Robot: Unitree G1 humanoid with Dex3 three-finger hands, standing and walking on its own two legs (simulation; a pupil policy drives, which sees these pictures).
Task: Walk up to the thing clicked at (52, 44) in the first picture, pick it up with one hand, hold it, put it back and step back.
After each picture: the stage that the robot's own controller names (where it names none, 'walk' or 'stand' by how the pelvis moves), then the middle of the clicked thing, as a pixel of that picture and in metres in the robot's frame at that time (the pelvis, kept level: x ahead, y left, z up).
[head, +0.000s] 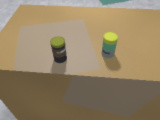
stand; (59, 50) +0.58 +0.15 -0.03
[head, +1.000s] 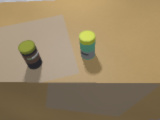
rise first; (31, 55) +0.50 +0.26 -0.01
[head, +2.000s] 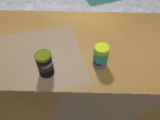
stand; (45, 64) +0.47 +0.20 -0.02
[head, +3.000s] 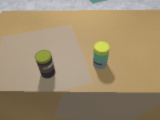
stand; (45, 64) +0.48 +0.19 -0.03
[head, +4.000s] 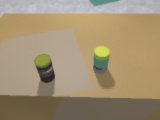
stand; (45, 68) +0.46 +0.20 -0.03
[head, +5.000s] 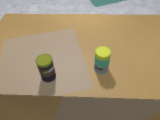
stand; (46, 68) +0.46 +0.19 -0.03
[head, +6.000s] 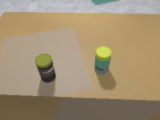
stand; (46, 68) +0.46 +0.19 -0.03
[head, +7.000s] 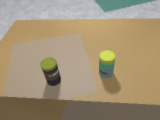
rise first; (51, 72) +0.45 +0.20 -0.03
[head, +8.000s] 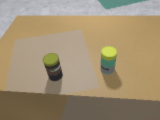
go down; (53, 67) +0.47 +0.20 -0.03
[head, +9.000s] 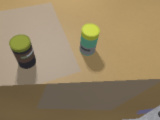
go down; (23, 52) +0.47 +0.19 +0.01
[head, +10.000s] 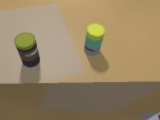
go down; (28, 50) +0.47 +0.19 +0.02
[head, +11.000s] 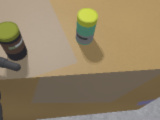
close in; (12, 42) +0.47 +0.20 +0.05
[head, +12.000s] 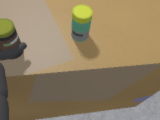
lift; (8, 40) +0.48 +0.20 +0.06
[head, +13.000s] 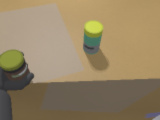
lift; (16, 69) +0.38 +0.21 +0.06
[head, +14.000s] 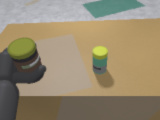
lift; (27, 61) +0.32 +0.18 +0.20
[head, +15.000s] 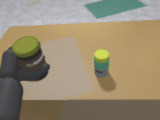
hold; (32, 59) +0.33 +0.17 +0.20
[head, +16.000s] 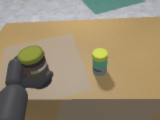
crouch; (36, 68) +0.33 +0.16 +0.16
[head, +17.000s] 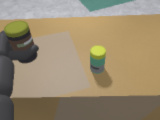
crouch; (22, 42) +0.41 +0.20 +0.18
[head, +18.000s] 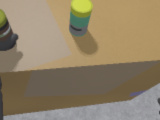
lower; out of the picture +0.50 +0.21 +0.06
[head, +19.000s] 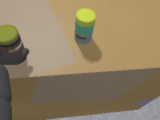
lower; (11, 45) +0.46 +0.20 +0.05
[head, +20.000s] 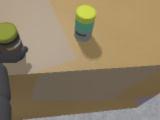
lower; (10, 43) +0.47 +0.20 +0.06
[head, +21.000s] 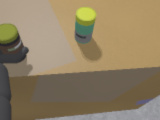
lower; (11, 44) +0.47 +0.20 +0.05
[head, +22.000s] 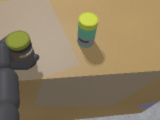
loosen; (22, 51) +0.45 +0.18 +0.05
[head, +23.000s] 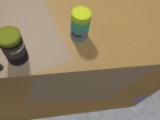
withdraw; (13, 47) +0.46 +0.18 +0.05
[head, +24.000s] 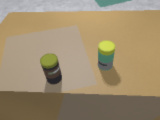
sink last; (51, 69) +0.44 +0.18 +0.01
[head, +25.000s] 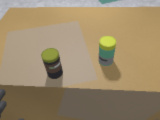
stand; (52, 64) +0.45 +0.18 +0.02
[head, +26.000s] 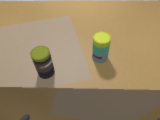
stand; (43, 63) +0.43 +0.18 +0.03
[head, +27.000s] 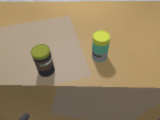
stand; (43, 61) +0.44 +0.18 +0.04
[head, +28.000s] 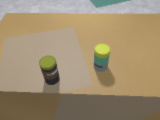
stand; (50, 70) +0.45 +0.18 -0.02
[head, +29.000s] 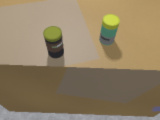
walk; (54, 43) +0.50 +0.13 +0.00
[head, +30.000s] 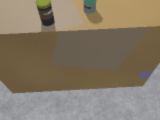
walk; (45, 12) +0.70 +0.22 +0.00
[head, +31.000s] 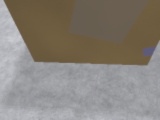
stand; out of the picture +1.05 +0.16 -0.01
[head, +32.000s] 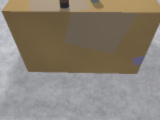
stand; out of the picture +1.06 +0.18 -0.03
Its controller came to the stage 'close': yes
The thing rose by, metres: 0.22
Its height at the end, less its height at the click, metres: +0.00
